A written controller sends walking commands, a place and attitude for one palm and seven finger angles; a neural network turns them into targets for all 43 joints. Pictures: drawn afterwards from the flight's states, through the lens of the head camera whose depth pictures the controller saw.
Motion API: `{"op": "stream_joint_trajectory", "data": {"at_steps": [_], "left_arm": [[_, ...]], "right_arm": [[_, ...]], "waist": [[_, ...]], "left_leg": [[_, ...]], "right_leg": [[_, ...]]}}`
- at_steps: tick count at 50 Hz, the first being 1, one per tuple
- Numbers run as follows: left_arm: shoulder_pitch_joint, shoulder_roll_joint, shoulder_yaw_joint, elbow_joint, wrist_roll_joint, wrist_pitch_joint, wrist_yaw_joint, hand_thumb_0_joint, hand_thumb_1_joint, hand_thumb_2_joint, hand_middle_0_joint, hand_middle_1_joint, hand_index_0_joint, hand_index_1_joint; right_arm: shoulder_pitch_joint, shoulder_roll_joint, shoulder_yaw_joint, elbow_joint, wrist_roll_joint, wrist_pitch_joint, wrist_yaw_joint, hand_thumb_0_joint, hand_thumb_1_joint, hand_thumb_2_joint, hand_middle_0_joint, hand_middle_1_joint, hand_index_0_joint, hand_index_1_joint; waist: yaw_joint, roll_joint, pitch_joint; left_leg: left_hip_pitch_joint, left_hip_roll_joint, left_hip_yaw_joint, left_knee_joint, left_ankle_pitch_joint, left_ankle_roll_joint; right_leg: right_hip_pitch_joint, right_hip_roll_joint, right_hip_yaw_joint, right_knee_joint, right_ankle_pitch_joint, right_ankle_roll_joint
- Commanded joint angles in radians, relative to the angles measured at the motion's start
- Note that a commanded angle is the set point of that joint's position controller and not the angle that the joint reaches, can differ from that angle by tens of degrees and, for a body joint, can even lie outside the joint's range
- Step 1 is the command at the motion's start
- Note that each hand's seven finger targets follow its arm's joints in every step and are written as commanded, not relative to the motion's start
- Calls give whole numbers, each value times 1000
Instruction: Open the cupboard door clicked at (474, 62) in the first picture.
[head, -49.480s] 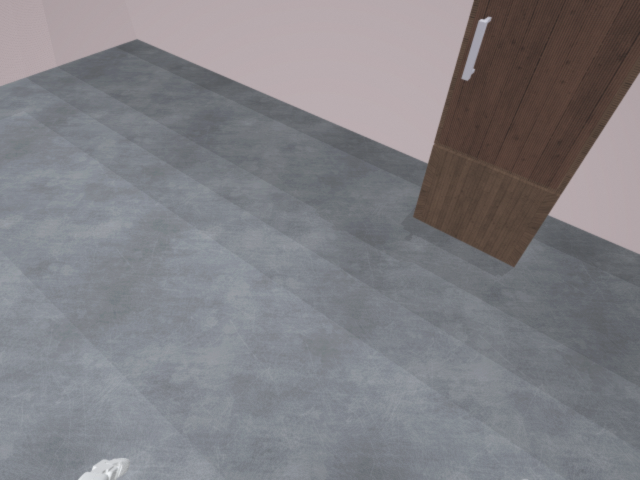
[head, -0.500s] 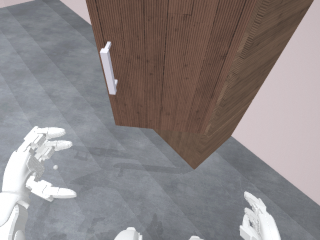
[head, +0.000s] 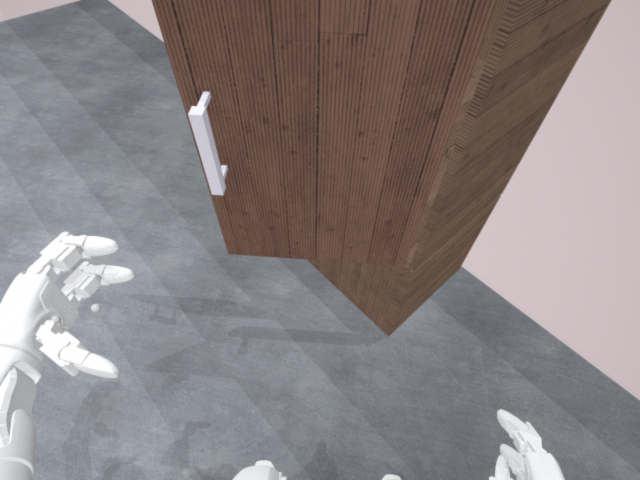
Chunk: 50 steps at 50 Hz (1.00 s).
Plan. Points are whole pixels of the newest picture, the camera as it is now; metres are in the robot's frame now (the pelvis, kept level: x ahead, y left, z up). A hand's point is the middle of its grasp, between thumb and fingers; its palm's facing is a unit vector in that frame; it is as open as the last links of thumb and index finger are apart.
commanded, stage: raise the hand with hooked fingers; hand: left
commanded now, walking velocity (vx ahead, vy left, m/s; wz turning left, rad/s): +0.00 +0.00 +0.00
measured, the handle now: (212, 146) +0.59 +0.21 +0.05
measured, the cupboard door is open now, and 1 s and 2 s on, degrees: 44 44 44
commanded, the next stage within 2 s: move the hooked fingers beside the handle in 0.36 s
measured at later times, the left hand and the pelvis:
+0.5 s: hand (92, 310) +0.28 +0.28 +0.07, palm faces +0.01 -1.00 -0.02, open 14.0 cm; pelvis +0.00 +0.00 +0.00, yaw +0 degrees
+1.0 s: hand (128, 244) +0.38 +0.27 +0.06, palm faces -0.01 -1.00 -0.01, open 14.0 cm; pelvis +0.00 +0.00 -0.01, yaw -1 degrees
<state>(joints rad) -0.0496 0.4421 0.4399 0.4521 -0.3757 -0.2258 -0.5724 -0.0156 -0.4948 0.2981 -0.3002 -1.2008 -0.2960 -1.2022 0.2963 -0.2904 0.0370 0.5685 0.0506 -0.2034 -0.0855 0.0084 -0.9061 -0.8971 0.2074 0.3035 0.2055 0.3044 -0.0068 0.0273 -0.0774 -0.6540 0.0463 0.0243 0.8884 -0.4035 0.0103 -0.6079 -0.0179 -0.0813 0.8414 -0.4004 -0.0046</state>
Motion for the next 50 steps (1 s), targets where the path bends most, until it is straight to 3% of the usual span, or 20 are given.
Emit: {"op": "stream_joint_trajectory", "data": {"at_steps": [1, 5, 9, 13, 14, 17, 23, 25, 27, 28, 32, 33, 34, 35, 41, 43, 45, 47, 48, 50], "left_arm": [[-173, 268, 123, -239, -31, -113, 24, 0, -500, 300, -300, -1200, -300, -1200], [-171, 245, 116, -213, -22, -130, 43, 0, -500, 300, -300, -1200, -300, -1200], [-178, 251, 104, -242, -11, -123, 39, 0, -500, 300, -300, -1200, -300, -1200], [-182, 237, 90, -223, -21, -113, 22, 0, -500, 300, -300, -1200, -300, -1200], [-189, 239, 92, -225, -21, -116, 22, 0, -500, 300, -300, -1200, -300, -1200], [-197, 251, 105, -215, -23, -117, 24, 0, -500, 300, -300, -1200, -300, -1200], [-194, 221, 80, -177, -24, -105, 14, 0, -500, 300, -300, -1200, -300, -1200], [-261, 242, 85, -152, -17, -103, 14, 0, -500, 300, -300, -1200, -300, -1200], [-378, 273, 85, -132, -6, -108, 13, 0, -500, 300, -300, -1200, -300, -1200], [-427, 260, 63, -106, 3, -112, 12, 0, -500, 300, -300, -1200, -300, -1200], [-538, 312, 77, -54, 26, -135, 16, 0, -500, 300, -300, -1200, -300, -1200], [-582, 296, 49, -45, 32, -138, 12, 0, -500, 300, -300, -1200, -300, -1200], [-577, 327, 79, -16, 36, -140, 15, 0, -500, 300, -300, -1200, -300, -1200], [-576, 305, 57, -4, 41, -139, 10, 0, -500, 300, -300, -1200, -300, -1200], [-551, 361, 104, 112, 49, -101, 16, 0, -500, 300, -300, -1200, -300, -1200], [-585, 342, 87, 138, 55, -93, 25, 0, -500, 300, -300, -1200, -300, -1200], [-610, 376, 112, 169, 64, -101, 36, 0, -500, 300, -300, -1200, -300, -1200], [-631, 397, 127, 150, 73, -124, 41, 0, -500, 300, -300, -1200, -300, -1200], [-665, 360, 90, 129, 75, -134, 42, 0, -500, 300, -300, -1200, -300, -1200], [-728, 353, 72, 140, 84, -153, 47, 0, -500, 300, -300, -1200, -300, -1200]], "right_arm": [[-25, -141, -65, -151, -10, -58, -5, 0, -900, -900, 200, 300, 200, 300], [-27, -137, -65, -147, -6, -49, -5, 0, -900, -900, 200, 300, 200, 300], [-24, -134, -66, -149, -5, -46, -8, 0, -900, -900, 200, 300, 200, 300], [-28, -138, -64, -147, -3, -46, -11, 0, -900, -900, 200, 300, 200, 300], [-29, -137, -64, -145, -3, -47, -12, 0, -900, -900, 200, 300, 200, 300], [-24, -138, -61, -142, -6, -47, -14, 0, -900, -900, 200, 300, 200, 300], [-32, -137, -60, -145, -2, -45, -13, 0, -900, -900, 200, 300, 200, 300], [-27, -144, -60, -137, -3, -42, -19, 0, -900, -900, 200, 300, 200, 300], [-22, -147, -55, -122, -5, -38, -25, 0, -900, -900, 200, 300, 200, 300], [-18, -146, -53, -114, -4, -37, -28, 0, -900, -900, 200, 300, 200, 300], [5, -149, -52, -93, -8, -35, -36, 0, -900, -900, 200, 300, 200, 300], [4, -146, -51, -88, -8, -34, -36, 0, -900, -900, 200, 300, 200, 300], [13, -151, -54, -82, -8, -33, -35, 0, -900, -900, 200, 300, 200, 300], [12, -148, -53, -83, -8, -31, -34, 0, -900, -900, 200, 300, 200, 300], [45, -161, -59, -96, -10, -1, -15, 0, -900, -900, 200, 300, 200, 300], [53, -159, -61, -97, -9, 12, -8, 0, -900, -900, 200, 300, 200, 300], [70, -166, -64, -95, -11, 24, -4, 0, -900, -900, 200, 300, 200, 300], [87, -165, -68, -97, -14, 35, 0, 0, -900, -900, 200, 300, 200, 300], [88, -162, -68, -98, -15, 39, 3, 0, -900, -900, 200, 300, 200, 300], [100, -163, -71, -83, -13, 47, 3, 0, -900, -900, 200, 300, 200, 300]], "waist": [[19, 45, -251], [10, 47, -223], [9, 98, -257], [-2, 48, -227], [1, 75, -229], [0, 56, -236], [-5, 28, -212], [-16, 15, -200], [-30, 44, -197], [-45, 45, -181], [-43, 62, -256], [-50, 90, -268], [-40, 74, -283], [-41, 105, -294], [-10, 67, -325], [-26, 36, -314], [-28, 29, -295], [-24, 50, -343], [-37, 63, -356], [-56, 80, -350]], "left_leg": [[159, -45, -38, -117, 253, 11], [148, -43, -35, -132, 198, 10], [176, -44, -30, -133, 220, 13], [153, -42, -35, -132, 201, 14], [161, -42, -35, -134, 201, 13], [165, -41, -36, -131, 213, 13], [147, -43, -37, -133, 181, 12], [131, -41, -40, -130, 150, 12], [121, -41, -39, -118, 131, 12], [122, -40, -43, -119, 111, 12], [136, -39, -47, -103, 127, 14], [143, -40, -46, -99, 130, 14], [140, -38, -53, -101, 136, 12], [155, -39, -52, -101, 152, 11], [115, -37, -48, -94, 232, 9], [102, -36, -38, -92, 223, 11], [76, -34, -38, -89, 226, 11], [104, -32, -38, -82, 277, 12], [119, -34, -36, -79, 282, 12], [136, -28, -43, -76, 266, 12]], "right_leg": [[121, 39, 42, -100, 219, -25], [99, 35, 43, -110, 164, -19], [111, 34, 48, -111, 193, -19], [109, 36, 50, -121, 181, -17], [103, 35, 48, -119, 179, -19], [105, 40, 45, -113, 192, -20], [87, 36, 43, -117, 165, -15], [67, 35, 46, -120, 132, -13], [53, 34, 60, -119, 106, -16], [29, 34, 58, -122, 84, -15], [41, 35, 66, -105, 91, -19], [31, 32, 66, -100, 98, -18], [38, 32, 61, -94, 101, -20], [28, 32, 56, -87, 119, -21], [69, 36, 46, -62, 207, -25], [56, 36, 46, -66, 215, -16], [48, 37, 46, -61, 218, -16], [60, 44, 47, -47, 259, -19], [51, 44, 47, -46, 263, -17], [9, 47, 44, -47, 234, -17]]}}
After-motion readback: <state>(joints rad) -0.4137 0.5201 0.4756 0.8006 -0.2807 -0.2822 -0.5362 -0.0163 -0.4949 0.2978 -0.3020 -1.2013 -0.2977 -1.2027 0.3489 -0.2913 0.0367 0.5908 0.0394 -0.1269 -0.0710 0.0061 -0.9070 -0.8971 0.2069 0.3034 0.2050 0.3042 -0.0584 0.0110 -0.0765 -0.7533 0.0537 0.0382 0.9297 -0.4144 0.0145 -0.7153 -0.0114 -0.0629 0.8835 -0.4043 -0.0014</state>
